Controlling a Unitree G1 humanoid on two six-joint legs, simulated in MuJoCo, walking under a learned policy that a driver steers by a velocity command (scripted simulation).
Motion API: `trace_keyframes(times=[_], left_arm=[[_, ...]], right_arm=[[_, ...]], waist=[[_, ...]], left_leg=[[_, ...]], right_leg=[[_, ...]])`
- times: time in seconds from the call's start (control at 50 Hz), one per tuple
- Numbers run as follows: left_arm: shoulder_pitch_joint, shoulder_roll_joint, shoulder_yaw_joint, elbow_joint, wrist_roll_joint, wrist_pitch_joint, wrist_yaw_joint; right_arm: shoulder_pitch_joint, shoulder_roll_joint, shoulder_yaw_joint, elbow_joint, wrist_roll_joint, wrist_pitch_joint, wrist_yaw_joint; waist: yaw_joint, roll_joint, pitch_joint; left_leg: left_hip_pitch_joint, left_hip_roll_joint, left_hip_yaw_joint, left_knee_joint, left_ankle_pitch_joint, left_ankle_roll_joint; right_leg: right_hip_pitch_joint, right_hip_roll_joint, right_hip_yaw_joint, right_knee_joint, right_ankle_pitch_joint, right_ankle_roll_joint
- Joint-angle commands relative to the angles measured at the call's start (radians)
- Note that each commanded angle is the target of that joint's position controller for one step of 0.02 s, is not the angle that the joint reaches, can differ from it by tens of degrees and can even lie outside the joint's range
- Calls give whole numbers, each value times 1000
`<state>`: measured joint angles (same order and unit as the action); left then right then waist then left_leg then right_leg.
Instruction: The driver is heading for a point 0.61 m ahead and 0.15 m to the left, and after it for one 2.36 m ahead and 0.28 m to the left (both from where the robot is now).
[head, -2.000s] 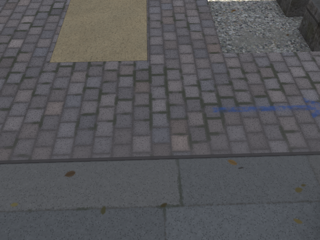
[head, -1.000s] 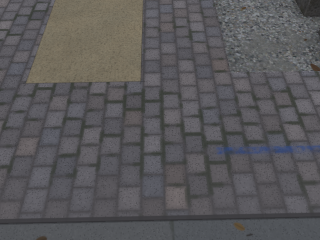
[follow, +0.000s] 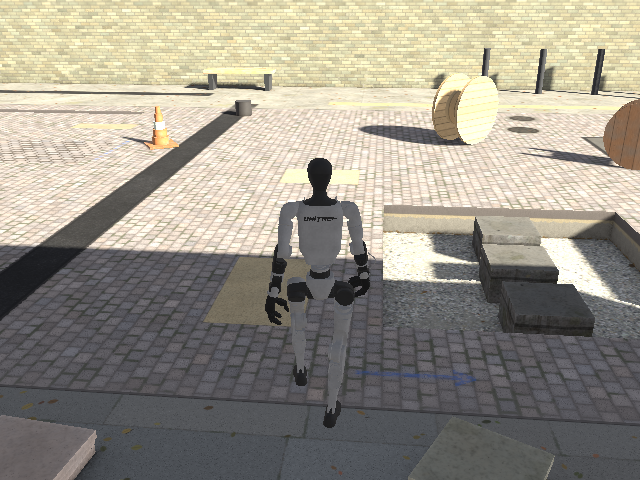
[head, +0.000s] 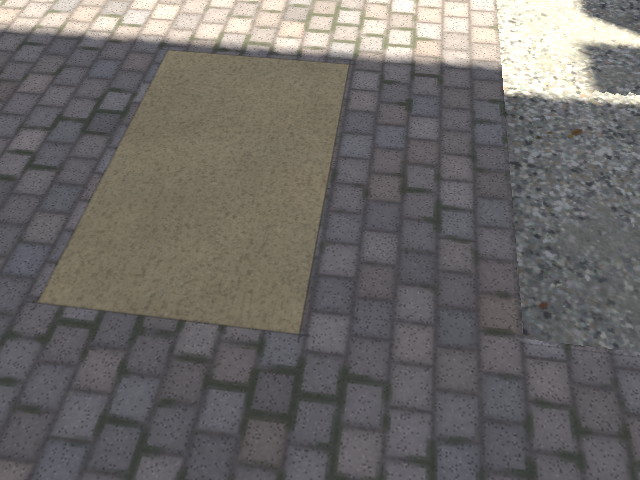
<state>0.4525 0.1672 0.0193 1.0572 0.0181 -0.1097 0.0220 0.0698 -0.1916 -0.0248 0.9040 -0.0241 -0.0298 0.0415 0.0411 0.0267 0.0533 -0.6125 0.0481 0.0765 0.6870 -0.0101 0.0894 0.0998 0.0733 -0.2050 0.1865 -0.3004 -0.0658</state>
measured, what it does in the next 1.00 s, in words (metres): walks ahead, turning left: left foot, then right foot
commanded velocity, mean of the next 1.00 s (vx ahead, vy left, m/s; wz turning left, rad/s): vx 0.43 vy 0.00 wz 0.41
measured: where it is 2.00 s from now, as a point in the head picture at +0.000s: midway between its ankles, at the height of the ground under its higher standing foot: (301, 462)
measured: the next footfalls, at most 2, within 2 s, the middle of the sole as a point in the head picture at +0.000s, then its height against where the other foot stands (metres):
left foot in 0.10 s outside the picture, level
right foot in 0.64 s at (348, 435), level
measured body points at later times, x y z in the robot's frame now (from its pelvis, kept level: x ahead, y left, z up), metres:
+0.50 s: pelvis +0.27 +0.04 +0.01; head +0.29 +0.07 +0.45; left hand +0.40 +0.32 -0.10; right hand +0.30 -0.23 -0.12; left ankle +0.17 +0.07 -0.74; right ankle +0.47 -0.08 -0.68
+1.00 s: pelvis +0.49 +0.08 +0.01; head +0.53 +0.09 +0.46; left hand +0.38 +0.31 -0.13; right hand +0.74 -0.07 -0.11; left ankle +0.52 +0.22 -0.71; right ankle +0.53 -0.01 -0.74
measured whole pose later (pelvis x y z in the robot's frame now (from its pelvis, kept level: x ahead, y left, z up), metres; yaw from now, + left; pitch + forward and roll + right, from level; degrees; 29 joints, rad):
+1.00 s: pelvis +0.49 +0.08 +0.01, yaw +23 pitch +1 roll -1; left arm 0.38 0.23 0.03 0.92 0.01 -0.06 -0.01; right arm 0.10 -0.23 -0.02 0.80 -0.02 -0.02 0.01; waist 0.07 0.03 0.06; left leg -0.49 -0.01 -0.04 0.70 -0.21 0.00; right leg -0.18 0.05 0.00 0.36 -0.19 -0.04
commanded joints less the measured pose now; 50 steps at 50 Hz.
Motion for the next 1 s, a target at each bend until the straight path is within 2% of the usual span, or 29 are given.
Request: trace_keyframes(times=[0.02, 0.06, 0.08, 0.1, 0.12, 0.14, 0.16, 0.18, 0.2, 0.22, 0.26, 0.32, 0.42, 0.52, 0.58, 0.6, 0.62, 0.64, 0.66, 0.68, 0.7, 0.72, 0.74, 0.76, 0.8, 0.84, 0.88, 0.92, 1.0], left_arm=[[61, 149, 26, -11, 4, 2, 18], [34, 177, 34, -16, 7, 12, 24], [21, 190, 38, -23, 8, 21, 23], [2, 198, 41, -38, 3, 26, 17], [-11, 177, 36, -78, 0, 23, 10], [-1, 109, 30, -148, -17, 13, -11], [-117, 174, 41, -170, 2, 2, -14], [-173, 167, 39, -199, -11, -13, -20], [-163, 162, 40, -191, -12, -15, -18], [-164, 152, 40, -195, 5, 1, -17], [-138, 130, 37, -196, 30, 43, -24], [-223, 128, 37, -241, 30, 69, -32], [-431, 142, 33, -323, 21, 74, -38], [-576, 148, 18, -392, 12, 62, -46], [-542, 175, 19, -408, 5, 46, -44], [-464, 193, 25, -389, 3, 41, -38], [-342, 221, 38, -352, 2, 33, -28], [-193, 253, 51, -319, 9, 20, -14], [-32, 332, 67, -317, 35, 17, 5], [-89, 388, 82, -326, 43, 32, 1], [-163, 285, 70, -341, 24, 44, -5], [-222, 204, 49, -347, 13, 43, -9], [-238, 169, 38, -334, 15, 36, -15], [-216, 160, 31, -313, 11, 27, -17], [-170, 156, 25, -266, -1, 4, -28], [-171, 172, 25, -243, -10, -6, -35], [-183, 182, 23, -233, -9, 5, -35], [-165, 201, 29, -219, -7, 21, -33], [-123, 245, 50, -210, -10, 53, -31]], right_arm=[[-72, -49, -9, -81, -3, -14, -1], [30, -74, -24, -54, -6, -14, -9], [126, -94, -37, -25, -8, -17, -12], [266, -127, -57, 17, -19, -23, -17], [389, -221, -89, 34, -29, -24, -29], [340, -286, -105, 8, -11, -11, -31], [327, -261, -100, 16, 14, -1, -33], [268, -225, -91, 11, 16, -3, -38], [224, -174, -79, 10, 13, -7, -38], [197, -152, -71, 4, 18, -15, -43], [198, -145, -64, 1, 26, -35, -45], [255, -190, -73, 8, 27, -46, -44], [373, -190, -72, 14, 23, -36, -43], [444, -201, -72, 9, 10, -30, -54], [407, -226, -78, -12, 5, -32, -65], [362, -240, -81, -26, 4, -34, -65], [338, -251, -84, -34, 5, -39, -58], [315, -246, -83, -42, 16, -48, -46], [336, -163, -60, -80, 27, -57, -39], [472, -112, -53, -100, 55, -48, -43], [437, -196, -60, -66, 13, -29, -53], [364, -191, -62, -67, 2, -26, -43], [333, -162, -56, -72, -1, -24, -40], [326, -143, -53, -72, -10, -18, -35], [346, -116, -46, -68, -16, -5, -30], [333, -114, -42, -73, -18, 0, -27], [270, -97, -27, -89, -19, 2, -25], [195, -79, -9, -104, -8, 3, -26], [120, -121, -6, -126, 8, 4, -49]], waist=[[-23, -93, 48], [-73, -122, -17], [-110, -126, -70], [-177, -101, -139], [-223, 8, -238], [-141, 232, -296], [-156, 23, -209], [-126, -1, -109], [-73, -82, -37], [-39, -92, -17], [-8, -57, -33], [-19, -21, -17], [-99, 26, -5], [-147, 44, 2], [-107, 61, -3], [-63, 64, -24], [-14, 49, -85], [63, 1, -171], [102, -118, -337], [-2, -361, -405], [-24, -171, -266], [-26, -71, -125], [-38, -33, -67], [-47, -68, -56], [-67, -126, -76], [-93, -141, -106], [-93, -141, -110], [-69, -162, -111], [-43, -163, -108]], left_leg=[[34, -47, 61, -60, -87, 45], [165, -110, 93, -69, -193, 90], [271, -138, 95, -103, -218, 118], [465, -140, 55, -186, -195, 155], [695, 67, -219, -222, -253, 227], [926, 319, -798, -362, -192, 398], [871, 281, -717, -405, -199, 362], [749, 262, -600, -432, -145, 323], [620, 217, -513, -456, -27, 274], [537, 164, -441, -465, 48, 240], [470, 107, -367, -475, 139, 220], [437, 62, -329, -491, 181, 199], [537, 43, -361, -472, 205, 137], [661, 62, -416, -405, 288, 140], [656, 79, -450, -348, 353, 111], [608, 67, -440, -294, 440, 86], [576, 37, -429, -177, 526, 64], [484, -24, -387, 22, 456, 41], [347, -86, -309, 306, 82, 26], [65, -221, -214, 531, -575, 2], [-15, -112, -213, 606, -486, 11], [8, -91, -199, 576, -387, -1], [41, -76, -193, 541, -355, -14], [74, -68, -193, 508, -358, -26], [135, -87, -186, 452, -369, -48], [139, -85, -145, 373, -335, -65], [164, -69, -93, 226, -287, -85], [235, -75, -67, 95, -210, -96], [293, -89, -75, -33, -170, -92]], right_leg=[[15, -315, 37, 72, 864, -53], [35, -326, 9, 251, 1113, -51], [18, -327, 1, 403, 1127, -53], [-86, -312, -15, 622, 1004, -39], [-312, -264, -27, 955, 585, -12], [-739, -15, 70, 1298, -245, 41], [-860, -89, 240, 1282, -163, 24], [-867, -127, 243, 1212, -65, 24], [-809, -159, 239, 1114, -22, 31], [-748, -179, 243, 1047, -16, 46], [-671, -183, 232, 972, -11, 76], [-707, -182, 204, 857, 77, 108], [-801, -157, 201, 649, 250, 118], [-817, -108, 205, 491, 262, 97], [-676, -82, 224, 378, 221, 65], [-540, -58, 218, 338, 179, 48], [-372, -30, 205, 311, 161, 29], [-147, -84, 245, 262, 190, -2], [90, -343, 496, 253, 3, -45], [225, -546, 954, 121, -30, -165], [86, -504, 932, 104, -168, -153], [-72, -449, 760, 89, -13, -144], [-164, -400, 622, 88, 251, -138], [-207, -364, 524, 93, 481, -134], [-244, -320, 405, 108, 838, -138], [-232, -296, 350, 113, 972, -150], [-258, -261, 310, 113, 995, -147], [-298, -227, 284, 122, 958, -130], [-298, -240, 368, 173, 770, -116]])
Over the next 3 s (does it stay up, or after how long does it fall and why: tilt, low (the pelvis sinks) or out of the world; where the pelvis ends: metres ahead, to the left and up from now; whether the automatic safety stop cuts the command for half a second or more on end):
stays up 0.47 0.08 0.01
